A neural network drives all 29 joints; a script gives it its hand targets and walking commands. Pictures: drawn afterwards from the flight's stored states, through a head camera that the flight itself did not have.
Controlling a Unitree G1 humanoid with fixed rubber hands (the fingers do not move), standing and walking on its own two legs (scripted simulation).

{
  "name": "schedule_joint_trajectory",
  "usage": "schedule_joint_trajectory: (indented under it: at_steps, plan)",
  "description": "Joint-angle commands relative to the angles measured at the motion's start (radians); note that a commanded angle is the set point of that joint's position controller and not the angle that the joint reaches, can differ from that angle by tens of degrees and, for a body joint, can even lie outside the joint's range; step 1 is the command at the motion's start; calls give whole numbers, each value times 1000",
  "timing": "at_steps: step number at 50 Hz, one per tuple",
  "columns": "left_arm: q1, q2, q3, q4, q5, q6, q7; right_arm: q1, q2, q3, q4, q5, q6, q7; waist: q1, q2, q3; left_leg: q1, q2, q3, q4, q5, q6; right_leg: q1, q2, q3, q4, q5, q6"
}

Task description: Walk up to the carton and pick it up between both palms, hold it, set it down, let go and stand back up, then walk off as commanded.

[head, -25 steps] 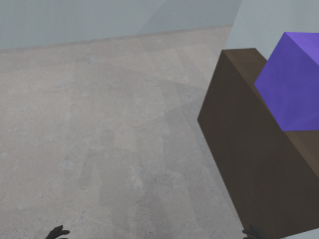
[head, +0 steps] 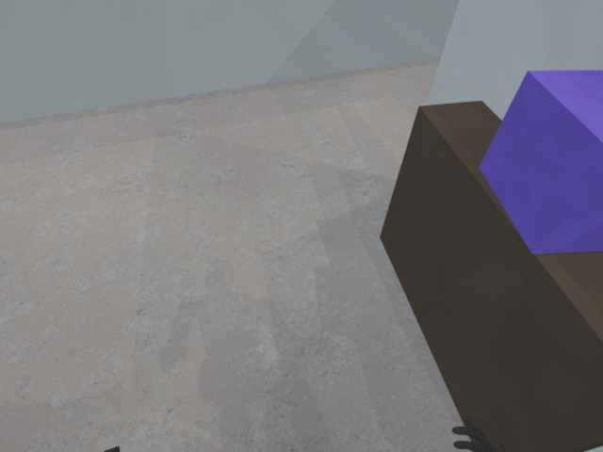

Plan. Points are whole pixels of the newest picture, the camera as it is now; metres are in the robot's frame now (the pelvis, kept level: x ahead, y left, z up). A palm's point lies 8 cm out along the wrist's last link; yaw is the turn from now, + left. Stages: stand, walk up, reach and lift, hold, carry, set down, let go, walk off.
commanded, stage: stand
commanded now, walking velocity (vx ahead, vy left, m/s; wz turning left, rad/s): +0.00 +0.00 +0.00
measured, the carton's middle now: (566, 161) +0.68 -0.55 +0.01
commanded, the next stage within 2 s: none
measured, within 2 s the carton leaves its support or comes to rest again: neither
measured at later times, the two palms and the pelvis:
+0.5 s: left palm out of the picture +0.11 +0.26 -0.10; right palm out of the picture +0.07 -0.30 -0.11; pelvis +0.00 -0.02 +0.01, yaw -1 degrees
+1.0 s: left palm out of the picture +0.07 +0.24 -0.11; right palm out of the picture +0.05 -0.31 -0.11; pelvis +0.00 -0.03 +0.01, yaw -1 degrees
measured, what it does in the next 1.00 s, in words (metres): stands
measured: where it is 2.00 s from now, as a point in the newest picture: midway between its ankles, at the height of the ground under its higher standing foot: outside the picture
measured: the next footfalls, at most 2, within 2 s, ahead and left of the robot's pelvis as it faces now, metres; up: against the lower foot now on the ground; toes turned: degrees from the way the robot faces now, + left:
none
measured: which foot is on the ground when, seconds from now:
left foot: down 0.00-1.00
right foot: down 0.00-1.00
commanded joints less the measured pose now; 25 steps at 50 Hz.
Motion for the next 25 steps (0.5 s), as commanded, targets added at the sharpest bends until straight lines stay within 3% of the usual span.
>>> schedule_joint_trajectory:
  at_steps: [1,2,3,4,5,6,7,8,9,10,11,12,13,14,16,17,19,20,21,22,23,24,25]
  plan:
    - [-72,211,60,-96,9,-39,23,-68,-176,-52,-93,0,-19,-8,-31,-58,-100,25,103,-93,-107,163,12,11,-90,91,-92,161,-67]
    - [-53,216,55,-79,5,-35,20,-61,-210,-61,-67,9,-14,-22,-12,-50,-114,8,102,-98,-134,121,14,28,-101,97,-119,164,-67]
    - [-77,203,53,-87,4,-29,19,-64,-210,-61,-58,11,-14,-15,-25,-21,-76,1,87,-95,-144,40,8,-9,-107,114,-162,95,-57]
    - [-95,182,45,-77,-3,-26,13,-48,-210,-59,-38,7,-11,-16,-17,-17,-141,36,98,-102,-163,99,5,12,-99,108,-130,66,-64]
    - [-81,182,46,-76,-4,-26,17,-84,-217,-62,-48,7,-19,-15,-18,15,-124,34,103,-92,-145,75,12,7,-107,105,-155,85,-60]
    - [-89,198,45,-65,-8,-37,15,-20,-231,-64,-3,4,-20,-22,-26,-68,-112,61,104,-114,-171,116,2,5,-120,116,-147,88,-66]
    - [-88,204,38,-65,-8,-32,13,-24,-252,-64,11,6,-26,-16,-24,7,-110,59,123,-114,-179,103,8,-3,-106,106,-144,107,-55]
    - [-76,195,49,-51,-8,-29,15,-18,-235,-65,8,-1,-34,-12,-5,-27,-132,25,113,-112,-173,121,5,57,-84,71,-142,116,-46]
    - [-66,205,39,-26,-3,-26,16,-8,-239,-67,10,3,-32,-18,-33,-8,-112,42,113,-95,-150,121,12,30,-101,96,-152,152,-52]
    - [-79,192,44,-16,-6,-32,18,-40,-208,-59,23,-5,-34,-20,-8,-30,-100,26,120,-107,-191,164,15,53,-100,95,-150,121,-61]
    - [-65,204,45,-7,4,-37,14,-4,-206,-43,38,3,-24,-15,-33,17,-117,61,125,-78,-186,194,11,60,-105,114,-164,185,-62]
    - [-82,213,53,-9,-3,-31,20,-23,-197,-50,31,4,-35,-12,-14,-18,-117,36,106,-100,-200,164,5,75,-93,87,-161,137,-57]
    - [-133,216,46,-22,0,-27,18,-65,-210,-44,39,6,-29,-14,-12,-57,-97,39,126,-100,-213,217,8,51,-94,81,-157,163,-61]
    - [-100,220,50,7,4,-27,26,-41,-200,-43,60,0,-28,-13,-3,-25,-149,66,128,-104,-220,135,10,89,-101,95,-186,111,-61]
    - [-98,195,37,18,-3,-29,18,-53,-200,-43,69,-2,-29,-22,-10,23,-130,99,121,-79,-206,203,5,69,-100,104,-183,169,-49]
    - [-132,204,37,19,-7,-35,21,-59,-202,-42,52,6,-29,-18,-32,12,-147,102,130,-87,-195,243,1,61,-95,98,-180,208,-52]
    - [-116,212,43,37,-2,-27,23,-11,-228,-41,91,12,-30,-19,-26,35,-134,95,123,-66,-203,211,-7,87,-92,92,-177,217,-44]
    - [-146,179,29,49,-12,-29,21,-33,-204,-38,95,16,-29,-21,-43,56,-126,94,128,-83,-219,224,1,63,-110,110,-193,214,-53]
    - [-143,211,41,60,-7,-18,29,-52,-195,-36,86,8,-32,-19,-19,-30,-155,104,134,-85,-224,183,4,69,-98,87,-206,189,-59]
    - [-126,213,50,57,0,-25,28,-38,-205,-29,100,15,-26,-20,-18,-30,-123,58,123,-82,-237,171,0,102,-84,78,-188,192,-47]
    - [-137,208,45,67,0,-24,27,-56,-211,-28,97,3,-30,-21,-3,38,-115,48,137,-96,-255,177,5,93,-95,99,-200,161,-50]
    - [-110,170,35,84,4,-22,22,-54,-206,-34,112,3,-26,-33,-3,-1,-128,77,132,-104,-268,122,3,76,-96,102,-209,117,-52]
    - [-101,192,39,82,-11,-23,23,-7,-206,-25,117,16,-25,-34,-10,-41,-120,86,133,-90,-267,172,-7,77,-92,107,-192,120,-63]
